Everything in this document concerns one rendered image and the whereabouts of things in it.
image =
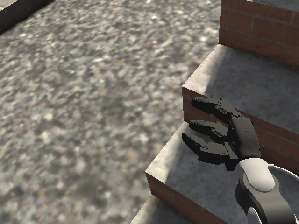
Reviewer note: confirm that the stairs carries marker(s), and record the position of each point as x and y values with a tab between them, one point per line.
255	67

